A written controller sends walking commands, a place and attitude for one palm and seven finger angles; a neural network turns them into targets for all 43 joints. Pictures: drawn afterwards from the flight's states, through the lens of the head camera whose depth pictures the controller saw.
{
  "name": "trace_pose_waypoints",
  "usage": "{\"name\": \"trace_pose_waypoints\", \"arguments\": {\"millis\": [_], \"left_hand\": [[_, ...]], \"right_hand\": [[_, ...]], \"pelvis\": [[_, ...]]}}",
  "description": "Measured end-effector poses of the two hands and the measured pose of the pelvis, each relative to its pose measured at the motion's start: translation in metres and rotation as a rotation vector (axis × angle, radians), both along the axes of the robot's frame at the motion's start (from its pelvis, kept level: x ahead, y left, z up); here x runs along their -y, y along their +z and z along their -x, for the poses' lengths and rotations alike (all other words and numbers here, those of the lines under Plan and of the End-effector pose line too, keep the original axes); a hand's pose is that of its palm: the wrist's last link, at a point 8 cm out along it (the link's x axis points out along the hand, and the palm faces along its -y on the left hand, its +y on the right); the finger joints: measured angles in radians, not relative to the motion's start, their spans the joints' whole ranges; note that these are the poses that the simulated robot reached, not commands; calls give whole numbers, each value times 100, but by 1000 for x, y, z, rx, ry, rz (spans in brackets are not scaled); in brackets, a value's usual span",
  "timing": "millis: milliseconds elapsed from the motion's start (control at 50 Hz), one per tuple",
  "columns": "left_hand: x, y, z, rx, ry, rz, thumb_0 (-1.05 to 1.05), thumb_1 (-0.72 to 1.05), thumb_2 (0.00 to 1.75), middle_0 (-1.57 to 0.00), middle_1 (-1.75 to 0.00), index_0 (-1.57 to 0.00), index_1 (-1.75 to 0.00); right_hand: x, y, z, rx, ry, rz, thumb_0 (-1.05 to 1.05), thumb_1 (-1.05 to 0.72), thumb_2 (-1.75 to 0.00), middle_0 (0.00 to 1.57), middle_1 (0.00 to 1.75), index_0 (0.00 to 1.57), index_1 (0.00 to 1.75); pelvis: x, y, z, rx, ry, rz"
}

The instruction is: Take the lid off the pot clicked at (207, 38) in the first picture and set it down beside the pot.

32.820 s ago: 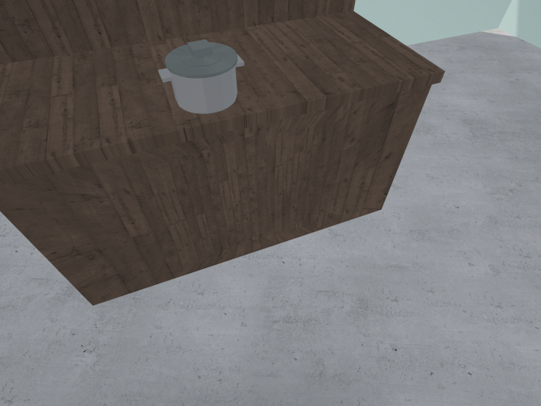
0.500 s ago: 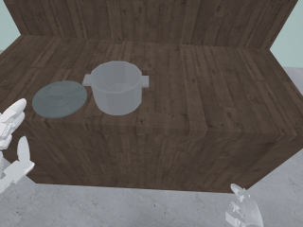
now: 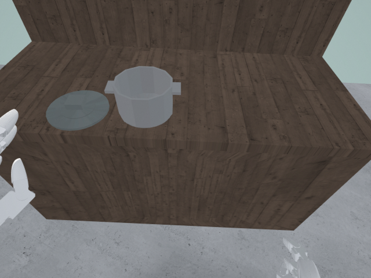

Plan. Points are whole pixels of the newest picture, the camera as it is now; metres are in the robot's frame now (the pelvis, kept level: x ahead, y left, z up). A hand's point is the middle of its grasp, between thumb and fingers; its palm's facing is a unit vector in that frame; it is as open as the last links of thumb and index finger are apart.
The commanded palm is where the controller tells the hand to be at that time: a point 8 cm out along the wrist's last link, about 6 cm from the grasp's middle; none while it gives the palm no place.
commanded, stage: step back with the hand held close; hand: left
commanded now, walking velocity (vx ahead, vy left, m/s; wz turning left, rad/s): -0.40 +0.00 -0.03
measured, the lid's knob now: (76, 102) +0.60 +0.37 +0.02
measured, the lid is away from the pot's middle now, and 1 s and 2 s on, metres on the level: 0.22 0.22 0.22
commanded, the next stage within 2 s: stop stepping back and stand still in 0.48 s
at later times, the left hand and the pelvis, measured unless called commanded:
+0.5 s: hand (6, 241) +0.13 +0.23 +0.19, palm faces +0.30 -0.87 -0.39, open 7.4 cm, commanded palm +0.07 +0.28 +0.20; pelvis -0.07 +0.01 +0.01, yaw -2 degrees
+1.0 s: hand out of the picture +0.03 +0.29 +0.20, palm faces +0.28 -0.84 -0.46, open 7.4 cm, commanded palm -0.01 +0.34 +0.20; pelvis -0.16 +0.07 +0.00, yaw -3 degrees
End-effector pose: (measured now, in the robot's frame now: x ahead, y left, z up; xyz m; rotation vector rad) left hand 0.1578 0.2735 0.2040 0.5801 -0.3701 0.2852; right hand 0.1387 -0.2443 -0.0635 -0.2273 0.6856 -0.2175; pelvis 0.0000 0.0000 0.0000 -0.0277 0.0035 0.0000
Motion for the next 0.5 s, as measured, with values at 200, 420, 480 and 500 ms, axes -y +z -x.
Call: {"name": "trace_pose_waypoints", "arguments": {"millis": [200,420,480,500], "left_hand": [[-3,-1,26,26,-59,52,1,88,90,-22,-30,-22,-30],[-14,0,57,39,-7,58,1,89,90,-21,-30,-21,-30],[-3,-3,58,31,-62,91,2,89,90,-21,-30,-21,-30],[0,-3,59,33,-85,95,2,89,90,-21,-30,-21,-30]], "right_hand": [[-3,4,12,-36,6,35,2,-90,-90,20,30,21,30],[-32,12,25,36,93,-6,1,-90,-90,20,30,21,30],[-32,7,35,5,93,-7,1,-90,-90,20,30,21,30],[-31,7,41,-2,81,-9,1,-90,-90,20,30,21,30]], "pelvis": [[-12,1,26,3,7,22],[-7,4,55,-59,-33,14],[-8,6,71,-39,-42,44],[-9,6,74,-30,-39,49]]}}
